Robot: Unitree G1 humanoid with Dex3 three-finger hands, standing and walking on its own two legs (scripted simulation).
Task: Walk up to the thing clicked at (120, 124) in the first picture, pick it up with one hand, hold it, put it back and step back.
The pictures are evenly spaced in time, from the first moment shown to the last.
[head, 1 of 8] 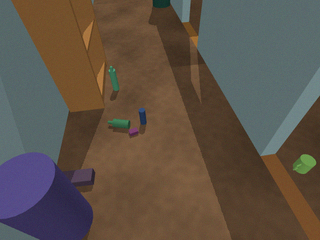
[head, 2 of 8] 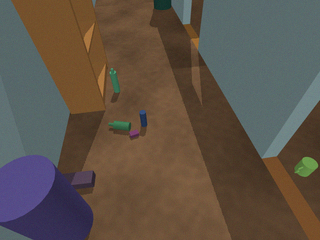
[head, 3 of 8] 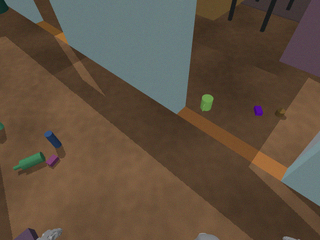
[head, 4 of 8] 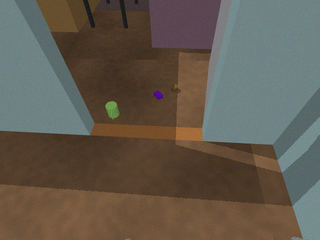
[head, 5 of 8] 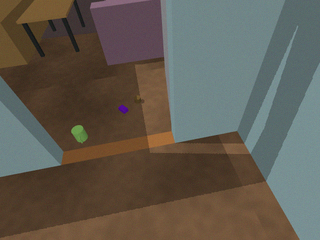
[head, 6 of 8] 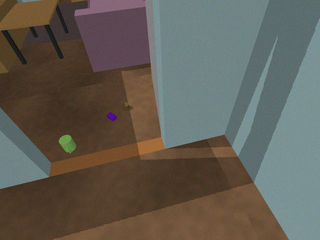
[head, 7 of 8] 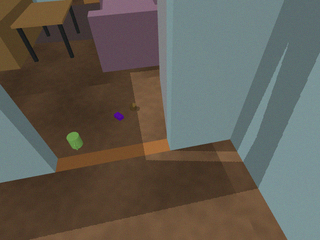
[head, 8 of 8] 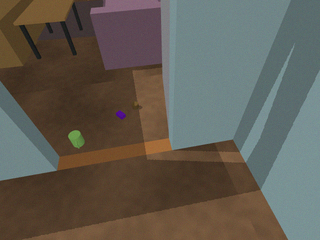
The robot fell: no
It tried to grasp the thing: no
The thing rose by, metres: 0.00
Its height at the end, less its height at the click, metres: +0.00
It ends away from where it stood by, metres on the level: 0.00
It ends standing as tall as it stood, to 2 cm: yes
